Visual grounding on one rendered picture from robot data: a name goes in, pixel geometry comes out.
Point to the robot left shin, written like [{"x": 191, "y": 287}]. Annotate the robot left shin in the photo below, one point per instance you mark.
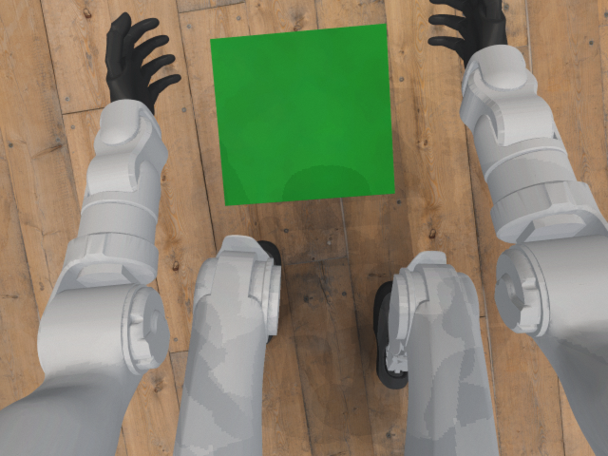
[{"x": 207, "y": 270}]

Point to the carton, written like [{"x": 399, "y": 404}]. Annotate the carton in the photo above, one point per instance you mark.
[{"x": 304, "y": 115}]

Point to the left robot thigh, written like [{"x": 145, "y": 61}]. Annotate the left robot thigh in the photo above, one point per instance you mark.
[{"x": 221, "y": 402}]

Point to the left robot hand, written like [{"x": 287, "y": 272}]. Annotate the left robot hand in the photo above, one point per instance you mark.
[{"x": 126, "y": 77}]

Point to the right robot hand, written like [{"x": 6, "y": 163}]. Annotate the right robot hand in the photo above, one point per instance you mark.
[{"x": 483, "y": 26}]

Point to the robot right upper arm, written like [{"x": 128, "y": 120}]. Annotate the robot right upper arm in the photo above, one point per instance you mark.
[{"x": 556, "y": 291}]

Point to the robot right forearm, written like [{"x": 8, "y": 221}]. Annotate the robot right forearm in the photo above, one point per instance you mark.
[{"x": 535, "y": 193}]

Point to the robot left forearm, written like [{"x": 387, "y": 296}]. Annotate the robot left forearm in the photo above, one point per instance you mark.
[{"x": 116, "y": 238}]

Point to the robot left upper arm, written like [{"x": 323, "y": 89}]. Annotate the robot left upper arm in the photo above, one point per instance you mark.
[{"x": 96, "y": 344}]

